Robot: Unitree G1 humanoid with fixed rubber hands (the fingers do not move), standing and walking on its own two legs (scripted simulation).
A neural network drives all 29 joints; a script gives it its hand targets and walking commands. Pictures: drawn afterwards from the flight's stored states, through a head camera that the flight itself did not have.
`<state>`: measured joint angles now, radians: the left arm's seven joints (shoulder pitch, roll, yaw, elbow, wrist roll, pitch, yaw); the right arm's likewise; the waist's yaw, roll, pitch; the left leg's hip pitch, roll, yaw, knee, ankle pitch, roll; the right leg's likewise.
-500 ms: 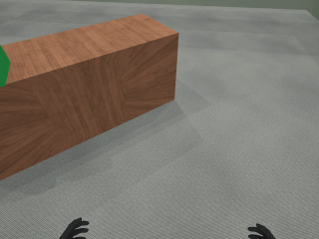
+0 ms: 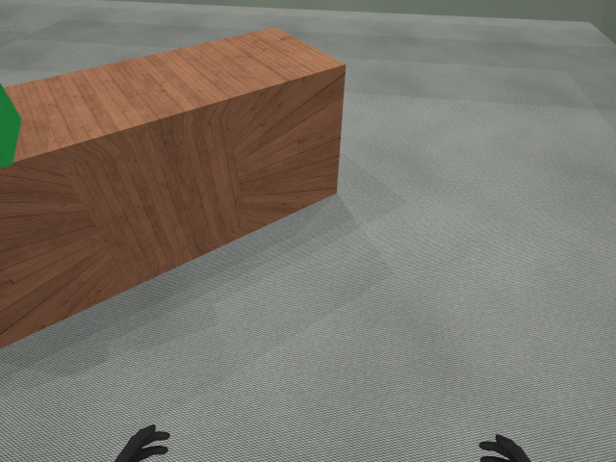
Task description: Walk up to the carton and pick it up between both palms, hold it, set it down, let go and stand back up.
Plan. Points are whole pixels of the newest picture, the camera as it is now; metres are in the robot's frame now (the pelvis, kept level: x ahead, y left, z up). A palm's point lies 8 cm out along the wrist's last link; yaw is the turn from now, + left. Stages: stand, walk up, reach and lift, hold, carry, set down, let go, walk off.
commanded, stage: stand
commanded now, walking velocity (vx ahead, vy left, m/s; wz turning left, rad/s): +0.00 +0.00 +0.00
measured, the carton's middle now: out of the picture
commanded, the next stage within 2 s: walk up in 0.28 s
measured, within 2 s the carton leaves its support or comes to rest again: neither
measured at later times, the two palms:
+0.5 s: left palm out of the picture +0.12 +0.26 -0.08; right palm out of the picture +0.12 -0.26 -0.08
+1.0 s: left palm out of the picture +0.07 +0.49 -0.13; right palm (341, 391) +0.27 -0.03 -0.10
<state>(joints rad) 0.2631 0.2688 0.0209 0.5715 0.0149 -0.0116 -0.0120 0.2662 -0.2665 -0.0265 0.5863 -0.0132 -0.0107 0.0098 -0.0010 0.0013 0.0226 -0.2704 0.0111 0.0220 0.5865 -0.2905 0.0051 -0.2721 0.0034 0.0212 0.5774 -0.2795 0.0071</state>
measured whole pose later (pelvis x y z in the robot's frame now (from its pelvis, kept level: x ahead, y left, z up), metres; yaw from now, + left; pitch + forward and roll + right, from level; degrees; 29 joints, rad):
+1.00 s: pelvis +0.08 +0.18 -0.03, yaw +19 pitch -4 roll -1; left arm 0.34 0.38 0.07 0.65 0.06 -0.02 0.01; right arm 0.28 -0.25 -0.05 0.60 -0.03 -0.02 0.08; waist -0.01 -0.06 0.07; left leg -0.44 0.04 0.00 0.84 -0.34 -0.01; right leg -0.23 -0.22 -0.03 1.08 -0.60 -0.05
